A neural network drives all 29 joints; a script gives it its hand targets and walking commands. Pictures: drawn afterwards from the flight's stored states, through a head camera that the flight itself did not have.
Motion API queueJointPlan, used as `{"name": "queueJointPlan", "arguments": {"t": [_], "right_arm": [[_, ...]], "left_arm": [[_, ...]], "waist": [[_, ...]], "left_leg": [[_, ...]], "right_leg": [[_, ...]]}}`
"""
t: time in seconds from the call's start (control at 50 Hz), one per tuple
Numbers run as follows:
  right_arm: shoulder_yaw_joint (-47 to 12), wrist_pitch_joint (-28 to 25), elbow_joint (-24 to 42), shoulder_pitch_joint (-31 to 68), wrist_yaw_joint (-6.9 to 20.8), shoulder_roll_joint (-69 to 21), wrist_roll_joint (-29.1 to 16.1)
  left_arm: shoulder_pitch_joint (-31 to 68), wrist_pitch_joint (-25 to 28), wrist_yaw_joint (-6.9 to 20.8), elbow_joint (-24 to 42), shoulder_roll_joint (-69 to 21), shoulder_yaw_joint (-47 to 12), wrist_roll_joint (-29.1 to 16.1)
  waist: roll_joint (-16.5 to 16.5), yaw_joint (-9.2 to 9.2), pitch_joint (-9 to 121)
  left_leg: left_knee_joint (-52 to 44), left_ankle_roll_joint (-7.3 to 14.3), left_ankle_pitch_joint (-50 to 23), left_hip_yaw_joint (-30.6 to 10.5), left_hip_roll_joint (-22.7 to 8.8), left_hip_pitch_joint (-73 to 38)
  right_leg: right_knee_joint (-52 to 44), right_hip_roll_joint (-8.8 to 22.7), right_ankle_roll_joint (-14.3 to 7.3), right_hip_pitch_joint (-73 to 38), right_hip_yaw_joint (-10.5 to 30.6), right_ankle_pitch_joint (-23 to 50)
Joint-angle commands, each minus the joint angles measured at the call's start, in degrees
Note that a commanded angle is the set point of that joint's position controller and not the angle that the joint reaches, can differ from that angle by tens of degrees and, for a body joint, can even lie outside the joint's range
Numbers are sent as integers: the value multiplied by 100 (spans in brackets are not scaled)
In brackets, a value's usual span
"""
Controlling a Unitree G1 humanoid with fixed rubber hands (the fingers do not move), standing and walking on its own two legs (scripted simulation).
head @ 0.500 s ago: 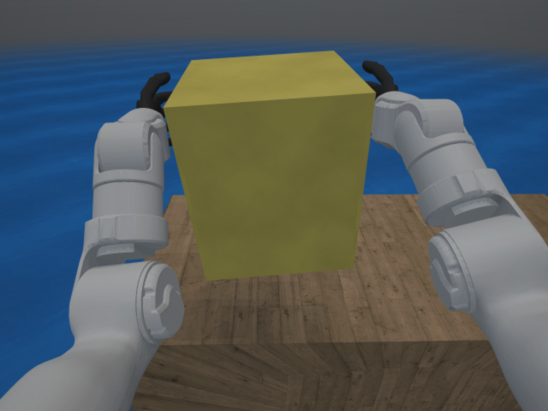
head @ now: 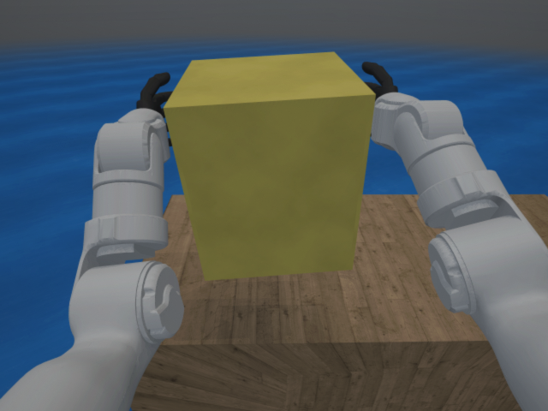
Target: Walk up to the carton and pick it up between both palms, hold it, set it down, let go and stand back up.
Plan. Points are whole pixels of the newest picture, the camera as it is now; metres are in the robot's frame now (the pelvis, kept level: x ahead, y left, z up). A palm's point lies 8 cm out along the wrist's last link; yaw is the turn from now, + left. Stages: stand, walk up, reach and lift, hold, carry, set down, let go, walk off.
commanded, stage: hold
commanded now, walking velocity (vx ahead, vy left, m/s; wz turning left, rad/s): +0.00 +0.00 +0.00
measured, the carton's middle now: (271, 163) +0.38 +0.00 +0.26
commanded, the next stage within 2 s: none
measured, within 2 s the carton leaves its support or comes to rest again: neither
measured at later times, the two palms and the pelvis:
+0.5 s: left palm (148, 123) +0.37 +0.16 +0.33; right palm (381, 118) +0.37 -0.15 +0.33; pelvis +0.00 +0.00 +0.00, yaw +1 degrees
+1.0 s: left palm (148, 122) +0.37 +0.16 +0.33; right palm (381, 116) +0.37 -0.15 +0.33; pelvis +0.00 +0.00 +0.00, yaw +1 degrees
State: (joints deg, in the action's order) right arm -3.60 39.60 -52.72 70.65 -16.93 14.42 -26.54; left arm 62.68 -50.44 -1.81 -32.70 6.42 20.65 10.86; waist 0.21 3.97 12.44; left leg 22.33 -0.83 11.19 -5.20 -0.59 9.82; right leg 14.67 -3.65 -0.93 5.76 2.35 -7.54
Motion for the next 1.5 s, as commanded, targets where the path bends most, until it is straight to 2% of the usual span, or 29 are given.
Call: {"name": "queueJointPlan", "arguments": {"t": [0.0,0.04,0.1,0.12,0.14,0.16,0.18,0.2,0.3,0.48,0.66,1.28,1.3,1.32,1.34,1.36,1.38,1.4,1.42,1.44,1.48], "right_arm": [[-614,-182,1940,4618,814,-3958,-1101],[-486,-160,1728,4601,828,-3887,-1009],[-561,-211,1951,4701,827,-3909,-1029],[-490,-159,1724,4563,824,-3893,-1021],[-463,-176,1744,4667,833,-3816,-994],[-447,-163,1698,4590,835,-3850,-993],[-616,-176,1938,4357,819,-3973,-1162],[-669,-155,2053,4426,798,-3876,-1187],[-619,-145,2136,4472,785,-3903,-1090],[-577,-158,2118,4639,789,-3985,-984],[-551,-142,2030,4598,763,-3945,-985],[-634,-133,2174,4513,764,-3934,-1046],[-611,-164,2342,4728,775,-3878,-1058],[-629,-180,2417,4775,777,-3889,-1076],[-657,-154,2288,4704,782,-3933,-1083],[-638,-128,2089,4639,793,-3855,-1039],[-607,-114,1990,4490,799,-3881,-1006],[-552,-143,1984,4600,812,-3844,-988],[-596,-183,2124,4703,821,-3948,-1001],[-567,-160,2030,4585,818,-3919,-1028],[-578,-121,1828,4527,807,-3830,-1069]], "left_arm": [[4351,437,705,797,-3490,-1830,-1088],[4423,426,716,632,-3440,-1739,-1040],[4293,427,716,653,-3480,-1772,-1056],[4371,431,720,689,-3485,-1767,-1031],[4335,403,731,565,-3508,-1751,-994],[4378,422,739,641,-3470,-1772,-1040],[4432,461,773,989,-3452,-1819,-1009],[4325,424,796,935,-3371,-1825,-949],[4276,401,857,867,-3440,-1825,-949],[4360,455,831,607,-3461,-1735,-1005],[4335,467,877,482,-3340,-1609,-933],[4301,433,862,746,-3437,-1777,-989],[4282,427,821,714,-3545,-1864,-1118],[4277,433,783,748,-3608,-1916,-1163],[4287,444,747,796,-3587,-1847,-1126],[4160,409,736,565,-3495,-1725,-1013],[4162,420,744,630,-3478,-1716,-1019],[4234,415,759,543,-3498,-1762,-1033],[4256,427,749,634,-3552,-1758,-1059],[4360,438,733,792,-3640,-1881,-1110],[4348,403,719,765,-3529,-1795,-1027]], "waist": [[-255,50,2020],[-264,59,1744],[-226,29,2002],[-291,99,1868],[-347,59,1766],[-272,118,1774],[-456,22,2156],[-430,64,2094],[-335,78,1826],[-239,55,1842],[-223,48,1840],[-301,82,1876],[-198,134,2023],[-250,129,2103],[-157,105,2023],[-86,49,1793],[-75,87,1731],[-165,80,1749],[-162,37,1912],[-339,148,1980],[-336,130,1842]], "left_leg": [[-138,-203,-1237,101,197,-524],[-217,-189,-976,130,200,-395],[-146,-193,-1169,126,207,-446],[-172,-227,-1161,107,188,-440],[-199,-237,-1051,107,186,-383],[-209,-221,-1018,117,194,-392],[-91,-284,-1609,94,190,-492],[-4,-307,-1792,107,212,-605],[-140,-251,-1380,119,203,-468],[-192,-176,-1089,128,203,-355],[-184,-170,-1112,128,229,-350],[-145,-216,-1313,115,203,-461],[-145,-198,-1175,128,181,-517],[-121,-204,-1237,112,181,-521],[-140,-183,-1257,102,184,-559],[-195,-143,-1100,104,190,-524],[-225,-143,-1043,113,184,-512],[-242,-136,-887,127,186,-432],[-205,-123,-1016,118,183,-446],[-159,-201,-1195,98,169,-504],[-126,-239,-1296,115,190,-565]], "right_leg": [[14,-76,351,-695,40,1191],[-45,-64,342,-560,48,904],[3,-76,335,-726,50,1166],[11,-80,325,-717,47,1117],[-20,-81,299,-650,49,945],[-37,-74,317,-639,55,948],[101,-128,252,-942,-6,1347],[74,-124,262,-930,-8,1484],[-27,-110,248,-755,-16,971],[-55,-96,224,-689,10,807],[-56,-64,243,-722,19,891],[-35,-96,236,-723,1,958],[-28,-92,289,-620,49,1003],[-2,-96,287,-668,55,1135],[-3,-107,305,-660,44,1156],[-55,-90,322,-568,53,987],[-62,-78,317,-563,58,964],[-89,-58,300,-491,89,755],[-61,-70,287,-593,90,935],[-2,-75,266,-669,109,1142],[-2,-85,299,-635,78,1170]]}}
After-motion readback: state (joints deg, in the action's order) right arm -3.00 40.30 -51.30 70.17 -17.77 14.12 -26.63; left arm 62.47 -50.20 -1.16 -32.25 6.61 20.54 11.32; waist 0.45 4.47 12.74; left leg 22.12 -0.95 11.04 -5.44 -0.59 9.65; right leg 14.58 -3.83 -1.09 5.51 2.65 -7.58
